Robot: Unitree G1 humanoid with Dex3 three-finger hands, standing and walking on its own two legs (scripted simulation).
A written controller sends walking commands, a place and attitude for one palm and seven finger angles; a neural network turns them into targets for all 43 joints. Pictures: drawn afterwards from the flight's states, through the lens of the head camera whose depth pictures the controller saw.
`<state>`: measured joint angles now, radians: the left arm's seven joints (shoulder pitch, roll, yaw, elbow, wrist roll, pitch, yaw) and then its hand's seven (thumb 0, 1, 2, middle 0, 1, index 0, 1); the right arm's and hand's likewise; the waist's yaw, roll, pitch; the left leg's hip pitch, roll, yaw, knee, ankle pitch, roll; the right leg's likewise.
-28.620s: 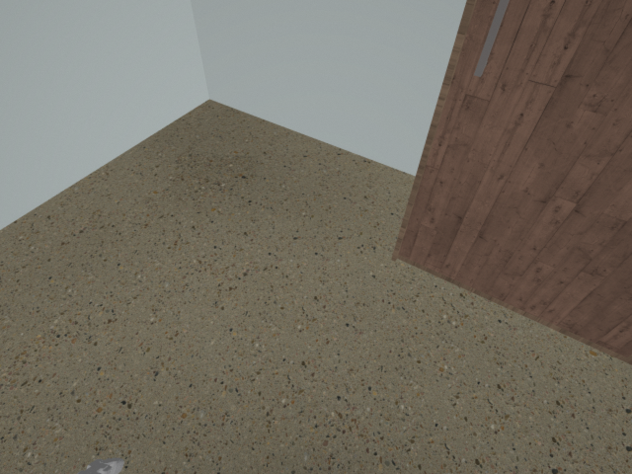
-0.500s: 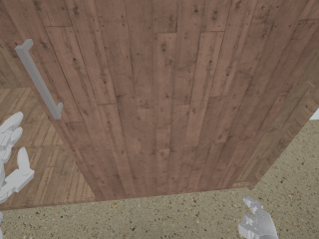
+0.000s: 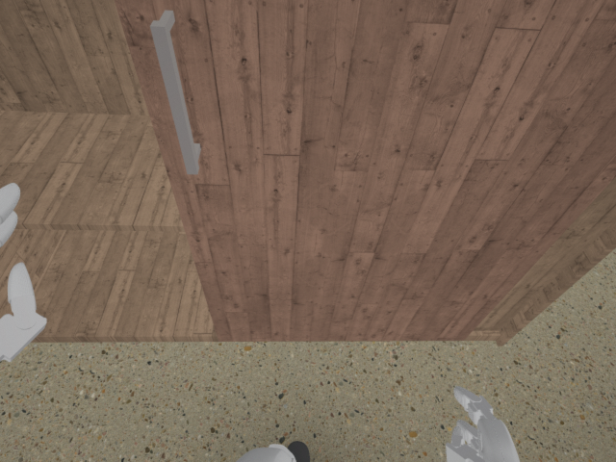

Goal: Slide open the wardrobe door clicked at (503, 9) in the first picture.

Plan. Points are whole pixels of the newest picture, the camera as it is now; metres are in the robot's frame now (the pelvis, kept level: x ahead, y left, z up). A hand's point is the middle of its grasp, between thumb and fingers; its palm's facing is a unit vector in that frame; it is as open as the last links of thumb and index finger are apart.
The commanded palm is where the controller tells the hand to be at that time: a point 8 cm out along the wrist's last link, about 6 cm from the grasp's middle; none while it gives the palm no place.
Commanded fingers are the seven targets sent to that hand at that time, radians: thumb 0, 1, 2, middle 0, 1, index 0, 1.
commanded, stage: step back with the hand held close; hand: left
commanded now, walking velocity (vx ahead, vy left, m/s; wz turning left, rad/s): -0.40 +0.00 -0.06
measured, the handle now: (181, 101) +0.52 +0.25 +0.18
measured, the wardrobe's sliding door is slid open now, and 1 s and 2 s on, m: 0.66 0.66 0.66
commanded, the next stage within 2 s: stop stepping back and stand still in 0.34 s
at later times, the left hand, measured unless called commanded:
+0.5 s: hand out of the picture +0.13 +0.40 +0.19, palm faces +0.40 -0.88 -0.26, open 7.4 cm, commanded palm +0.04 +0.44 +0.18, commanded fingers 0.00 0.90 0.90 -0.20 -0.30 -0.20 -0.30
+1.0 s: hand out of the picture +0.00 +0.49 +0.20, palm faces +0.21 -0.88 -0.42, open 7.4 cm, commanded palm -0.04 +0.55 +0.18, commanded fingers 0.00 0.90 0.90 -0.20 -0.30 -0.20 -0.30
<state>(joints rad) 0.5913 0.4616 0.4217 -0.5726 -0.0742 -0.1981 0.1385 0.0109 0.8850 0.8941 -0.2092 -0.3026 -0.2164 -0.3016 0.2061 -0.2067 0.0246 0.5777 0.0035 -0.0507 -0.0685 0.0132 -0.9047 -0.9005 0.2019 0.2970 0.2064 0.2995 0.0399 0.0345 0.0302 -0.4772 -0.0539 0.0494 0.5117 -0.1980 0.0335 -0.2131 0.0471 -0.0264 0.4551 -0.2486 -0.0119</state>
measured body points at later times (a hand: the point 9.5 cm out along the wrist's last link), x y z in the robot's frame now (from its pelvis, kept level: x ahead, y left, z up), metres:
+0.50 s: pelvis -0.11 +0.14 -0.01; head -0.06 +0.22 +0.43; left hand +0.11 +0.45 +0.20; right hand +0.08 -0.06 -0.07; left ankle +0.06 +0.16 -0.73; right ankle -0.13 -0.03 -0.63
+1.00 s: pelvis -0.21 +0.27 +0.02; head -0.20 +0.33 +0.47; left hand -0.02 +0.54 +0.22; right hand -0.12 +0.05 -0.06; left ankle -0.14 +0.36 -0.73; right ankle -0.25 +0.17 -0.67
